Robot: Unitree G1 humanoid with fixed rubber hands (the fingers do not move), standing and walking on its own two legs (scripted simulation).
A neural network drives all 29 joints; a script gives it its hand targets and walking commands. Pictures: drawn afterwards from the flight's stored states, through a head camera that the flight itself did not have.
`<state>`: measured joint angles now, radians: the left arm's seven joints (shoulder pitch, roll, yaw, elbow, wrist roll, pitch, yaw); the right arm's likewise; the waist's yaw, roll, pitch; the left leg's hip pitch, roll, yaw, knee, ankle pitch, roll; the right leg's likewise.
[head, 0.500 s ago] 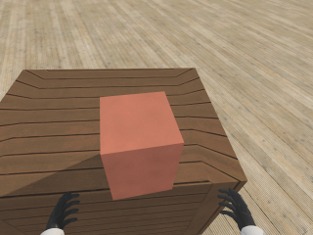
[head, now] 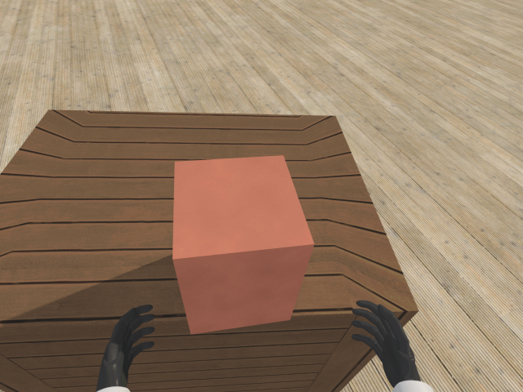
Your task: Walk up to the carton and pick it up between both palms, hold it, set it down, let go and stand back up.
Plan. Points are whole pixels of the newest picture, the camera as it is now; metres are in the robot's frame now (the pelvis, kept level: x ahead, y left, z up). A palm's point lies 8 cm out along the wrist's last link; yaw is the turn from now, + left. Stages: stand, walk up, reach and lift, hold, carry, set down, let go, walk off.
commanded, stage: reach and lift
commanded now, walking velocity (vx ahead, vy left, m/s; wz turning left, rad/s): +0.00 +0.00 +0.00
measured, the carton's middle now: (236, 246) +0.35 +0.05 +0.02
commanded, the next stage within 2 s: none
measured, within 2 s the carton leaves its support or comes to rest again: neither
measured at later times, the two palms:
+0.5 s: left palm (122, 331) +0.18 +0.19 +0.05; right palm (403, 329) +0.20 -0.19 +0.05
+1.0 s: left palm (118, 272) +0.24 +0.20 +0.10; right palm (394, 263) +0.27 -0.18 +0.10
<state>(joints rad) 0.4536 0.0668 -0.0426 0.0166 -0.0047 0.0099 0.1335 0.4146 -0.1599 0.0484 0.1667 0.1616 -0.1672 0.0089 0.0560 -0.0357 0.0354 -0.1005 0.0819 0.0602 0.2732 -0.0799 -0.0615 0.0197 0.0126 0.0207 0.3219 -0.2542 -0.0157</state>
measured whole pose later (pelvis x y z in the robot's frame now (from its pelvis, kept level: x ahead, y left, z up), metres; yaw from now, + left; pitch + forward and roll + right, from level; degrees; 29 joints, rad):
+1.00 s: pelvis -0.01 +0.00 +0.00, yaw -2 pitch -4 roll +0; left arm 0.07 0.04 0.11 -0.38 -0.06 0.61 0.12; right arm -0.04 -0.28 0.09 -0.07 0.37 0.23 -0.15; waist 0.05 -0.03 0.07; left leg -0.12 0.10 0.07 0.26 -0.06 -0.07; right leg -0.03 0.03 0.05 0.34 -0.23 -0.02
